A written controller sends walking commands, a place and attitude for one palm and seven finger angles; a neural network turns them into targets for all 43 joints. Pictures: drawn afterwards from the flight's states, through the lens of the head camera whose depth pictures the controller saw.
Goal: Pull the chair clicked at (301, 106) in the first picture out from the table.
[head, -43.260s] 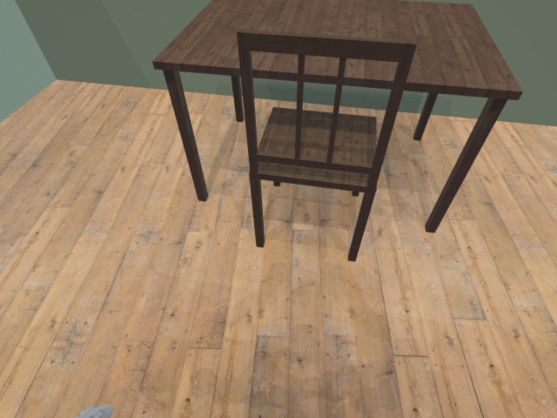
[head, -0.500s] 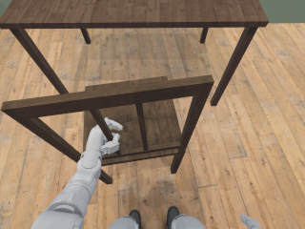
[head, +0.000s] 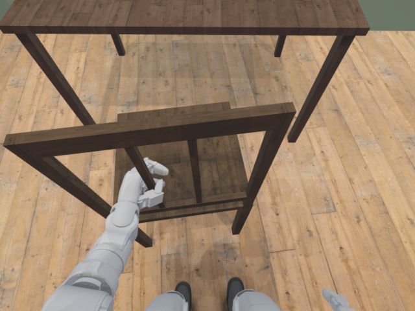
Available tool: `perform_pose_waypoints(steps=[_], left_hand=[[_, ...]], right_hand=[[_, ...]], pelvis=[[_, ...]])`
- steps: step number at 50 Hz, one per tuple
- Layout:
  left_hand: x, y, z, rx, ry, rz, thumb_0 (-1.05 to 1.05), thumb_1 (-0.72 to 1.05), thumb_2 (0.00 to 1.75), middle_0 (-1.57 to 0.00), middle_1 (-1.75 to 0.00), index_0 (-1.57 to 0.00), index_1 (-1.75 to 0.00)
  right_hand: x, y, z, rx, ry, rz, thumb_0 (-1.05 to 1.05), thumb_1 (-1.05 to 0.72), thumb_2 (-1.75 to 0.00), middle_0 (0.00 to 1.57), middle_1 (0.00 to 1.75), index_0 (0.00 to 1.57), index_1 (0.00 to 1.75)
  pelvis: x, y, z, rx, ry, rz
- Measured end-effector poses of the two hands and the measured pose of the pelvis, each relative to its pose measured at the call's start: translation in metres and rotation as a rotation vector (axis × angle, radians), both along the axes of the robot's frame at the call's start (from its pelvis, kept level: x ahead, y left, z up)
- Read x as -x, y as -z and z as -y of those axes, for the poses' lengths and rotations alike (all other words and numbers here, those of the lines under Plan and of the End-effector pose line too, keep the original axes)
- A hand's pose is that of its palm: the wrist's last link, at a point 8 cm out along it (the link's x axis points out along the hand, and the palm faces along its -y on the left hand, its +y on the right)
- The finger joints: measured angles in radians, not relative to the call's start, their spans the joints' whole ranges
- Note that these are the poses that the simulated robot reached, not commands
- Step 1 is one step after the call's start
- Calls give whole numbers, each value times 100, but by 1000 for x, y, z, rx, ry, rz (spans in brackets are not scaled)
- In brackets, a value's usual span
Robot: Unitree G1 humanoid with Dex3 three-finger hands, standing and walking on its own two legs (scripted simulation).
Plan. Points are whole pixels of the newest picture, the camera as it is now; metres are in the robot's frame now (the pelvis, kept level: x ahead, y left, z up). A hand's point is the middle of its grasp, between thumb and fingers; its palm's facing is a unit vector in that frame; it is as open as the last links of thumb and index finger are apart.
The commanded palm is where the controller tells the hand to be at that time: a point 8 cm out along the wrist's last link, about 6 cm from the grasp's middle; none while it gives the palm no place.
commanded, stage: step backward, pulling the chair out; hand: left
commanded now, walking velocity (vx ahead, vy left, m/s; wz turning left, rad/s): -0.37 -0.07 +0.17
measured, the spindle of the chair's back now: (149, 182) +0.37 +0.13 -0.07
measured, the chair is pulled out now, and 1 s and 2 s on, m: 0.33 0.35 0.38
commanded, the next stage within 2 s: none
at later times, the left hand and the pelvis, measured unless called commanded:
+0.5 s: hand (157, 196) +0.34 +0.12 -0.07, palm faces -0.05 -0.98 -0.21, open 5.0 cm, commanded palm +0.34 +0.17 -0.07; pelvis -0.01 -0.01 +0.00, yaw +1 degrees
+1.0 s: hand (153, 199) +0.33 +0.12 -0.07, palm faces -0.04 -0.98 -0.21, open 5.1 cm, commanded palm +0.33 +0.18 -0.06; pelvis -0.01 +0.00 +0.00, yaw +1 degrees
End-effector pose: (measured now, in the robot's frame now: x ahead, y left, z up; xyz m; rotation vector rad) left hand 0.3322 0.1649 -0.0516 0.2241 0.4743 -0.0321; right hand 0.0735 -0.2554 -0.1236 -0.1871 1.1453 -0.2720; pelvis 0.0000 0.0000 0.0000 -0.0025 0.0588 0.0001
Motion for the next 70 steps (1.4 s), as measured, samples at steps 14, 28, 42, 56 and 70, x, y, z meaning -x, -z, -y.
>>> perform_pose_waypoints(steps=[14, 28, 42, 56, 70], left_hand=[[4, 0, 0, 0, -42, -8, 3, 72, 84, -34, -122, -50, -145], [9, 0, -4, 1, -31, -4, 3, 73, 83, -34, -123, -50, -145], [15, -1, -9, -2, -35, -2, 3, 72, 84, -34, -124, -50, -145], [15, 0, -11, -4, -16, 9, 3, 72, 84, -34, -126, -50, -145], [21, -1, -15, 6, -44, 5, 4, 73, 83, -33, -128, -50, -145]], right_hand=[[-5, 1, 11, 3, -8, 21, 0, -90, -90, 20, 30, 20, 30], [2, -2, 10, 23, -11, 17, 0, -90, -90, 20, 30, 20, 30], [1, 2, -3, -3, -29, 24, 0, -90, -90, 20, 30, 20, 30], [-4, 0, 4, 44, -41, 33, 0, -90, -90, 20, 30, 20, 30], [-21, 8, -20, -33, -119, 37, 0, -90, -90, 20, 30, 20, 30]], pelvis=[[3, 1, 9, 4, -9, 13], [8, 2, 4, 3, -13, 21], [10, 2, 3, 2, -17, 24], [10, 6, -5, 21, -35, 39], [11, 6, 4, 14, -77, 33]])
